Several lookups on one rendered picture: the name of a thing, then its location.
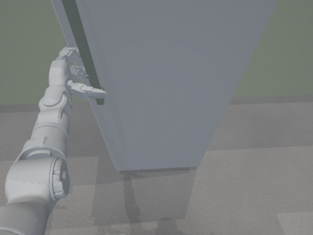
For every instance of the robot left upper arm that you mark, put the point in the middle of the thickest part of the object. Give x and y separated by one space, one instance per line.
33 188

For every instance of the left robot forearm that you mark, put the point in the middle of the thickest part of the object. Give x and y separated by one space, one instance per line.
51 129

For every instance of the fridge door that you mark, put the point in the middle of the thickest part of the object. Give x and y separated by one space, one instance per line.
169 69

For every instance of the robot left hand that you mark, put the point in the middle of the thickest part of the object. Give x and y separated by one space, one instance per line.
60 74

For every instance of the handle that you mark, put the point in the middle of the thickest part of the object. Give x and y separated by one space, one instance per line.
75 22

